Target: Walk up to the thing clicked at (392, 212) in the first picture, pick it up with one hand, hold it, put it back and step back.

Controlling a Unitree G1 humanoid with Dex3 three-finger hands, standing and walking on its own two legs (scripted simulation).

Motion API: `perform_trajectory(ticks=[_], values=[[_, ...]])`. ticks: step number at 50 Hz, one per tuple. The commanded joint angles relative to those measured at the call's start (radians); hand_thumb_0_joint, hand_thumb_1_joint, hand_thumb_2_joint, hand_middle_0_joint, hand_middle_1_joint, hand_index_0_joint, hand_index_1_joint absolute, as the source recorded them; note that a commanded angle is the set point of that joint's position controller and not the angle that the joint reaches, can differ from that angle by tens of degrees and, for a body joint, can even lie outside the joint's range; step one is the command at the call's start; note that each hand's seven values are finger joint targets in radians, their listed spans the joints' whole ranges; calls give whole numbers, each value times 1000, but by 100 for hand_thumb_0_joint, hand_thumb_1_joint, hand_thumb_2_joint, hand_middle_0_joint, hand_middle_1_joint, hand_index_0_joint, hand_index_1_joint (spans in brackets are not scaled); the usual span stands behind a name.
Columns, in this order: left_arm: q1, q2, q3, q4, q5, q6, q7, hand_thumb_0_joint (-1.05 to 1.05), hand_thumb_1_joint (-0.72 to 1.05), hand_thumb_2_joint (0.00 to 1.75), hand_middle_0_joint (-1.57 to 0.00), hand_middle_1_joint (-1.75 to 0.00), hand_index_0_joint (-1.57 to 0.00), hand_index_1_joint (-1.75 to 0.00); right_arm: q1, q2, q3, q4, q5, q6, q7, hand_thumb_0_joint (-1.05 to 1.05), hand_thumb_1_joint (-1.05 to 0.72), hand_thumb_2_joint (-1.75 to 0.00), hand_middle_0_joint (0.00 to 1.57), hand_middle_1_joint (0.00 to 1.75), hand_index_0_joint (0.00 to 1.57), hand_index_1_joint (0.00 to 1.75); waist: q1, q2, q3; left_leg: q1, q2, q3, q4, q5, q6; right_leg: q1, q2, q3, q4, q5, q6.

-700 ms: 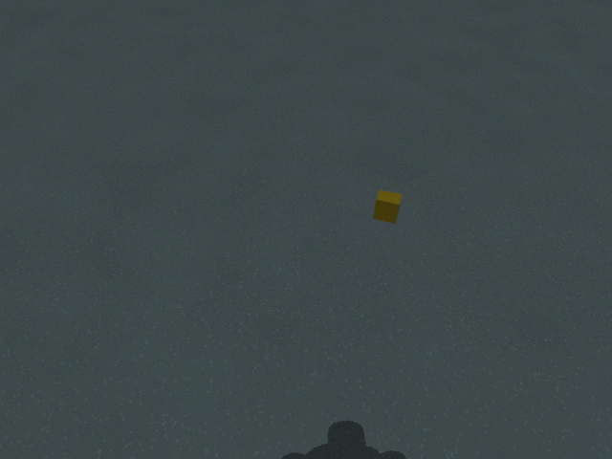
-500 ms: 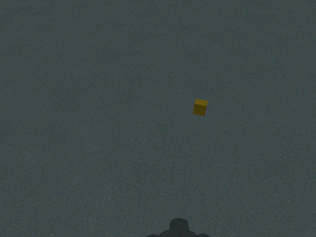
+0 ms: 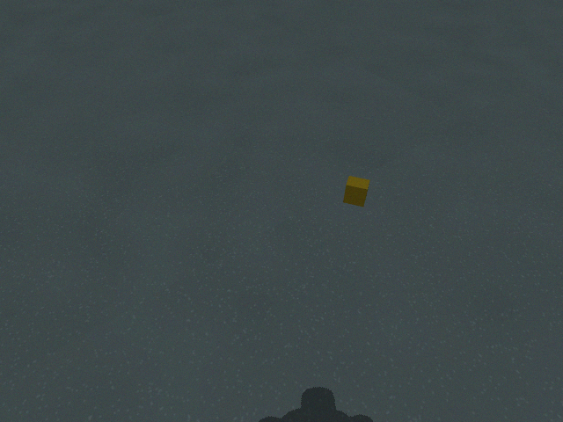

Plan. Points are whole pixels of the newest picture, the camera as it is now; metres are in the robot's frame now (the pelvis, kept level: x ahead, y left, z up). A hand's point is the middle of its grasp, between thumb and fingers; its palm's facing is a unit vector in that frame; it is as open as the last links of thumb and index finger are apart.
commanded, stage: stand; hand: left
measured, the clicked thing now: (356, 191) +1.27 -0.34 -0.72
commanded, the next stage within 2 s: walk up in 0.42 s
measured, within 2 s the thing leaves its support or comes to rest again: neither
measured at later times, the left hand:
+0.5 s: hand out of the picture +0.08 +0.26 -0.15, palm faces -0.06 -0.94 -0.33, open 7.4 cm
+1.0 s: hand (216, 387) +0.23 +0.13 -0.15, palm faces -0.22 -0.91 -0.35, open 7.4 cm
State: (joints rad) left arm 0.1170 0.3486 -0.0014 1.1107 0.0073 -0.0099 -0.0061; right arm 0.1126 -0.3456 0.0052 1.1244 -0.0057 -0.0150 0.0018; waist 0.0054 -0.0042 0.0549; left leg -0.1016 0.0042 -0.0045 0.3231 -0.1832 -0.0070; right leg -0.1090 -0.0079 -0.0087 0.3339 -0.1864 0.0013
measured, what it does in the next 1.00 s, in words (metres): walks ahead: right foot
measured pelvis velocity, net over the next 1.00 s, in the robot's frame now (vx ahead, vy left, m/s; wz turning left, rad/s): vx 0.14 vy -0.12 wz -0.26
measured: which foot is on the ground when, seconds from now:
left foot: down 0.00-0.76, up 0.78-1.00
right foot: down 0.00-0.46, up 0.48-0.72, down 0.74-1.00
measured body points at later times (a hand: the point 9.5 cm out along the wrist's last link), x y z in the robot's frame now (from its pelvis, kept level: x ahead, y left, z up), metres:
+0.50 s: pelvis +0.00 +0.00 +0.00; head +0.01 +0.00 +0.45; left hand +0.08 +0.31 -0.13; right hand +0.08 -0.31 -0.13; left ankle +0.00 +0.12 -0.75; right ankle -0.01 -0.12 -0.73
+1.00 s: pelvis +0.14 -0.12 -0.01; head +0.14 -0.14 +0.44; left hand +0.24 +0.18 -0.12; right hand +0.15 -0.45 -0.13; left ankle +0.24 +0.00 -0.70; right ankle +0.12 -0.22 -0.75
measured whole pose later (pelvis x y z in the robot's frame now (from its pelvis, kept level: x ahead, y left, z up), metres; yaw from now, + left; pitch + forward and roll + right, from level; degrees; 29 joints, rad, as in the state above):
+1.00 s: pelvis +0.14 -0.12 -0.01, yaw -15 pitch -3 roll +0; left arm 0.35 0.38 0.06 0.89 0.01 -0.04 -0.08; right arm 0.24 -0.43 -0.06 0.91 -0.02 -0.05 0.07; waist 0.04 0.04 0.06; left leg -0.48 0.10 0.04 0.89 -0.33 0.01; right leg -0.19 0.02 -0.04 0.51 -0.28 -0.05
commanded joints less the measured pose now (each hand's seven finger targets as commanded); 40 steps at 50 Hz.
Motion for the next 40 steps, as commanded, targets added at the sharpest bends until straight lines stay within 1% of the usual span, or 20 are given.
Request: perform_trajectory(ticks=[1,15,20,21,22,23,24,25,26,27,29,30,33,34,35,36,37,38,39,40], values=[[-40,208,37,-58,1,-22,15,0,90,90,-20,-30,-20,-30,-47,-215,-44,-64,-2,-19,-12,0,-90,-90,20,30,20,30,-1,11,-86,12,125,-89,-42,139,32,14,-122,99,-45,143,-32],[-43,212,37,-58,3,-22,16,0,90,90,-20,-30,-20,-30,-37,-209,-42,-66,-3,-18,-13,0,-90,-90,20,30,20,30,-3,3,-82,3,125,-87,-46,152,34,28,-125,96,-46,167,-28],[-41,217,38,-58,1,-24,15,0,90,90,-20,-30,-20,-30,-33,-214,-42,-65,-3,-18,-12,0,-90,-90,20,30,20,30,-5,2,-70,13,125,-89,-51,134,31,10,-122,96,-54,133,-26],[9,305,118,-146,32,-13,-25,0,90,90,-20,-30,-20,-30,31,-338,-124,-140,-28,-46,-2,0,-90,-90,20,30,20,30,-38,-21,-143,177,126,-74,45,-311,102,-172,-45,119,55,-271,-62],[-71,274,112,-161,37,-3,-44,0,90,90,-20,-30,-20,-30,122,-366,-147,-104,-36,-53,0,0,-90,-90,20,30,20,30,-96,65,-72,290,203,-167,-29,-531,152,-457,-23,68,177,-388,-50],[-171,246,113,-215,43,3,-59,0,90,90,-20,-30,-20,-30,172,-402,-170,-112,-35,-60,-3,0,-90,-90,20,30,20,30,-147,189,18,256,384,-355,-179,-617,218,-626,-8,25,448,-308,-35],[-169,256,118,-240,47,3,-64,0,90,90,-20,-30,-20,-30,132,-410,-175,-150,-28,-68,-5,0,-90,-90,20,30,20,30,-119,137,72,164,496,-419,-211,-557,270,-668,-82,107,572,-282,-27],[-123,265,118,-235,40,-3,-71,0,90,90,-20,-30,-20,-30,103,-384,-167,-173,-28,-77,-5,0,-90,-90,20,30,20,30,-80,52,62,106,472,-387,-208,-489,258,-623,-111,143,599,-239,-26],[-61,265,123,-226,36,-3,-82,0,90,90,-20,-30,-20,-30,75,-359,-161,-193,-28,-82,-4,0,-90,-90,20,30,20,30,-45,41,26,100,429,-307,-201,-462,234,-581,-124,143,601,-208,-24],[-3,258,125,-225,29,0,-96,0,90,90,-20,-30,-20,-30,32,-357,-163,-214,-35,-83,-1,0,-90,-90,20,30,20,30,-16,95,11,107,407,-241,-195,-442,227,-554,-138,122,562,-199,-15],[15,255,132,-229,29,-1,-119,0,90,90,-20,-30,-20,-30,-5,-354,-169,-250,-44,-84,9,0,-90,-90,20,30,20,30,-9,164,13,36,344,-91,-169,-353,199,-431,-131,50,459,-176,-1],[1,244,132,-240,27,-1,-124,0,90,90,-20,-30,-20,-30,0,-345,-166,-256,-48,-85,15,0,-90,-90,20,30,20,30,-16,164,29,-16,303,-22,-157,-340,181,-380,-121,21,404,-156,1],[39,243,137,-234,30,-4,-128,0,90,90,-20,-30,-20,-30,-5,-353,-167,-266,-48,-79,23,0,-90,-90,20,30,20,30,-4,171,38,-129,259,69,-77,-358,151,-225,-78,-71,344,-86,-8],[64,245,140,-226,32,-6,-124,0,90,90,-20,-30,-20,-30,-6,-352,-167,-270,-46,-74,23,0,-90,-90,20,30,20,30,8,150,31,-178,259,83,-34,-402,149,-163,-64,-101,346,-73,-10],[116,251,145,-215,33,-10,-118,0,90,90,-20,-30,-20,-30,-13,-350,-164,-276,-42,-67,23,0,-90,-90,20,30,20,30,36,117,20,-224,253,104,29,-445,141,-84,-49,-128,320,-55,-17],[207,276,160,-190,36,-17,-106,0,90,90,-20,-30,-20,-30,-8,-324,-153,-277,-43,-59,22,0,-90,-90,20,30,20,30,84,15,-14,-288,220,132,198,-414,125,29,-16,-120,304,-104,-25],[346,331,184,-161,37,-29,-87,0,90,90,-20,-30,-20,-30,15,-268,-129,-286,-44,-53,24,0,-90,-90,20,30,20,30,151,-176,-65,-412,135,179,507,-345,98,199,-11,-30,225,-241,-58],[425,440,208,-179,33,-38,-66,0,90,90,-20,-30,-20,-30,1,-186,-94,-341,-23,-60,31,0,-90,-90,20,30,20,30,182,-458,-51,-635,-21,168,834,-433,40,215,-254,492,-87,-534,-156],[337,470,197,-220,16,-42,-67,0,90,90,-20,-30,-20,-30,-7,-275,-112,-345,-19,-55,27,0,-90,-90,20,30,20,30,125,-273,-22,-601,31,7,883,-399,28,67,-392,786,-217,-690,-261],[255,453,193,-249,-1,-42,-61,0,90,90,-20,-30,-20,-30,7,-325,-123,-318,-7,-56,27,0,-90,-90,20,30,20,30,84,-126,16,-586,90,-32,904,-309,35,22,-376,716,-208,-709,-264]])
